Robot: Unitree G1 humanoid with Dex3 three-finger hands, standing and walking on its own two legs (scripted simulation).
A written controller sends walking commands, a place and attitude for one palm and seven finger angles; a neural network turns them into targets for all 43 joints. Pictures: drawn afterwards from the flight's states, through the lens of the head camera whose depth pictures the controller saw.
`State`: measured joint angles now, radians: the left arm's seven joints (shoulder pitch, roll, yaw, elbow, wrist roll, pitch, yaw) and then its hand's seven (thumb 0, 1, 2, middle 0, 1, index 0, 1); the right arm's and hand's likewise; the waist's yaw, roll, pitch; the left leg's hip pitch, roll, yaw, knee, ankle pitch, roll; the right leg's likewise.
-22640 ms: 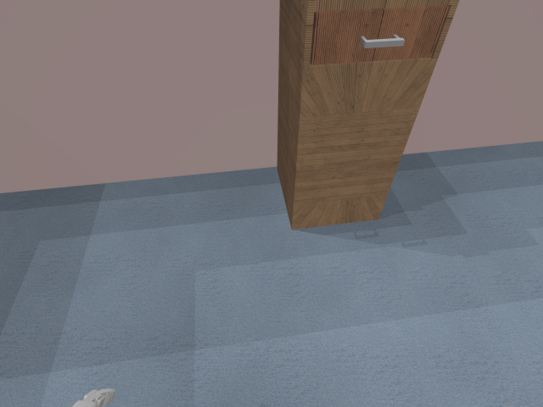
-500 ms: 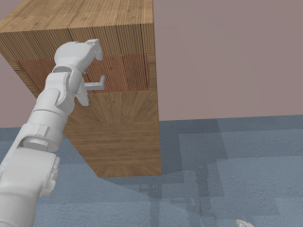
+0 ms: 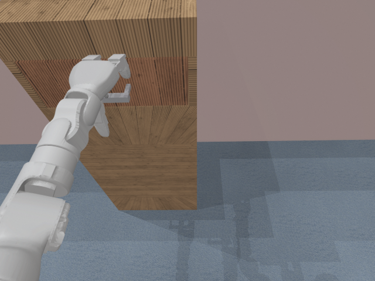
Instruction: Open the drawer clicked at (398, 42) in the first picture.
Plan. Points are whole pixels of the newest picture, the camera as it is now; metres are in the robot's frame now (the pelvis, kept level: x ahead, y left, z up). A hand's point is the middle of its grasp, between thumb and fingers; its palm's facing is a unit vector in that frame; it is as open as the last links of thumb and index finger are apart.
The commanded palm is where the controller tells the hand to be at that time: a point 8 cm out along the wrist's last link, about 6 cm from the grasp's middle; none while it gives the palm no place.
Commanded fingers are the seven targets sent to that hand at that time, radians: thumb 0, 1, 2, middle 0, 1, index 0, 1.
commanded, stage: lower the fingers behind the handle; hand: left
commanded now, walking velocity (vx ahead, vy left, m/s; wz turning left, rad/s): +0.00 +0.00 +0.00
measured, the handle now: (106, 93) +0.51 +0.21 +0.11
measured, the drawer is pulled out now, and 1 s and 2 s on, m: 0.00 0.00 0.00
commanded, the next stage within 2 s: close the thumb around the handle in 1.32 s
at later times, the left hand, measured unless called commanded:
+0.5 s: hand (100, 112) +0.46 +0.21 +0.10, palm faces -0.02 -0.01 -1.00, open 13.9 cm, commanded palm +0.45 +0.22 +0.16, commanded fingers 0.00 -0.50 0.30 -0.30 -1.20 -0.30 -1.20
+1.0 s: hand (105, 116) +0.46 +0.21 +0.08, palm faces -0.05 +0.01 -1.00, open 13.8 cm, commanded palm +0.44 +0.21 +0.13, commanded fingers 0.00 -0.50 0.30 -0.30 -1.20 -0.30 -1.20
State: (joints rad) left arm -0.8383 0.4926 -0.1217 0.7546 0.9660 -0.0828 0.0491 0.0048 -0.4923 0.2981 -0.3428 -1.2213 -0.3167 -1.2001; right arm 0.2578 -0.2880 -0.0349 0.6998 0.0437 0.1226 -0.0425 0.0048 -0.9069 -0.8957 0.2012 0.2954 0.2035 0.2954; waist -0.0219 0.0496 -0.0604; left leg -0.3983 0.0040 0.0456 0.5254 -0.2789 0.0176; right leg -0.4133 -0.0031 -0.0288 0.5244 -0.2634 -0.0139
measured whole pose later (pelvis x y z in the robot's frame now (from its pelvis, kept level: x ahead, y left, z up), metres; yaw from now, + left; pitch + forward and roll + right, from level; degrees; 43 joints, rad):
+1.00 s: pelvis -0.01 +0.00 -0.01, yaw -1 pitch +11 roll +0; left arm -0.82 0.48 -0.10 0.92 1.04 -0.02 0.13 0.01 -0.49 0.30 -0.32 -1.21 -0.31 -1.23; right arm 0.29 -0.26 -0.03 0.66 0.03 0.13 -0.04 0.00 -0.91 -0.90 0.20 0.30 0.21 0.30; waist -0.05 0.05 -0.09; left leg -0.50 0.01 0.06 0.60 -0.31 0.02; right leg -0.51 0.00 -0.02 0.60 -0.28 -0.01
